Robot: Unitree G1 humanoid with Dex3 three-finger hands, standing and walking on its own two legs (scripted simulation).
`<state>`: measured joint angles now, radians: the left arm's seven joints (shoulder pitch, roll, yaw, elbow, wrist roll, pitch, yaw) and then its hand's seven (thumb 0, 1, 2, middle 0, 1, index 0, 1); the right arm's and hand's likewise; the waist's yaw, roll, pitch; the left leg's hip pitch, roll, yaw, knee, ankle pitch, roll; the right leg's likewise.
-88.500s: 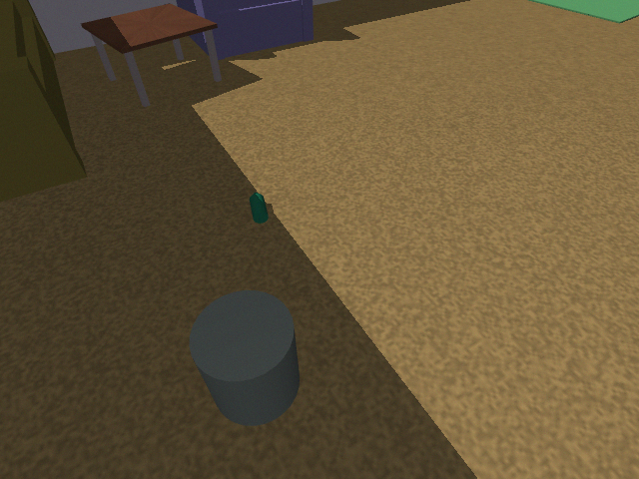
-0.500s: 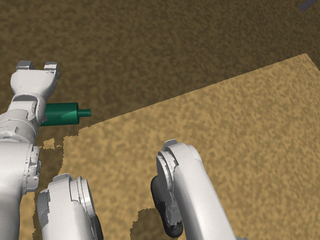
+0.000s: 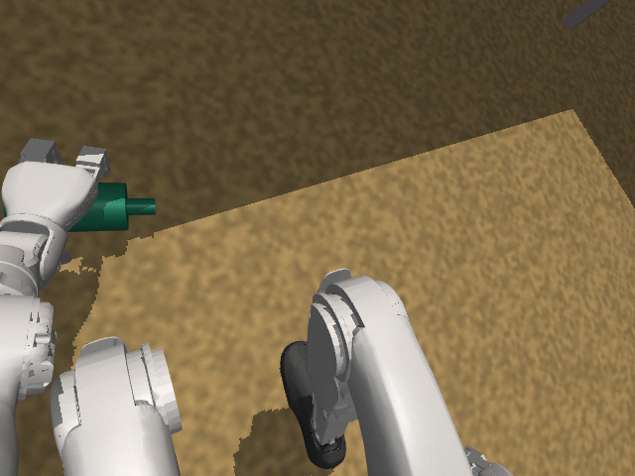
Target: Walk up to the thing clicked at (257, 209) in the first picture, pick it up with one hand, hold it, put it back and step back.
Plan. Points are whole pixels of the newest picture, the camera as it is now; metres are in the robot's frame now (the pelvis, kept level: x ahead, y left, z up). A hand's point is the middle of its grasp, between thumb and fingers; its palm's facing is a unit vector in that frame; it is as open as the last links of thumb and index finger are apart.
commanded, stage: rest palm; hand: left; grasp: from above
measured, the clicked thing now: (88, 206) +0.51 +0.17 -0.28
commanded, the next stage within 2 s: close in 0.48 s
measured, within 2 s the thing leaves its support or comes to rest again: neither
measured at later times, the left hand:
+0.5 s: hand (59, 224) +0.48 +0.20 -0.25, palm faces -0.52 -0.03 -0.85, open 13.6 cm
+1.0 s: hand (67, 203) +0.50 +0.19 -0.25, palm faces -0.45 -0.04 -0.89, open 12.6 cm
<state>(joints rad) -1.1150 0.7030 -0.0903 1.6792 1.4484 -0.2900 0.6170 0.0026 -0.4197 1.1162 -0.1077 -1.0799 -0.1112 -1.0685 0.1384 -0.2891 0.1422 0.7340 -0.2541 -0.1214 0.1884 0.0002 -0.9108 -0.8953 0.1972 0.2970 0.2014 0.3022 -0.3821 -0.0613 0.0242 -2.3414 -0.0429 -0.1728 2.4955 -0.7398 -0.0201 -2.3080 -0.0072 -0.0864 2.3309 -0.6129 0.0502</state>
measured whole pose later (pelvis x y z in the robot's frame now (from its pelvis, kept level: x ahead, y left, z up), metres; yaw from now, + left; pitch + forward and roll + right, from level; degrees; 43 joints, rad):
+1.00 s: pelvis +0.00 +0.00 +0.00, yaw -3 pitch +32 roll -13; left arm -1.20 0.84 0.01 1.76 1.36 -0.15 0.61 0.00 -0.31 0.97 -0.16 -1.05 -0.18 -1.02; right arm 0.16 -0.34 0.24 0.64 -0.24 -0.21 0.29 0.00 -0.91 -0.90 0.20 0.30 0.20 0.30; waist -0.47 -0.08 0.13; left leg -2.35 -0.03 -0.21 2.52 -0.74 -0.01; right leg -2.31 0.01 -0.12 2.32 -0.59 0.07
